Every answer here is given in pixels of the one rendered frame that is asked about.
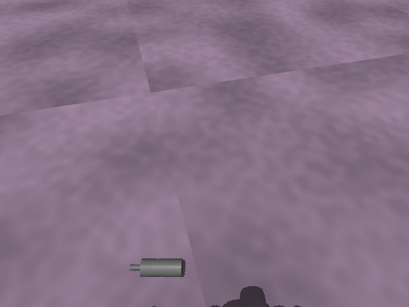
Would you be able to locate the bottle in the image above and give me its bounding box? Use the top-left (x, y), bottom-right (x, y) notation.
top-left (129, 258), bottom-right (183, 277)

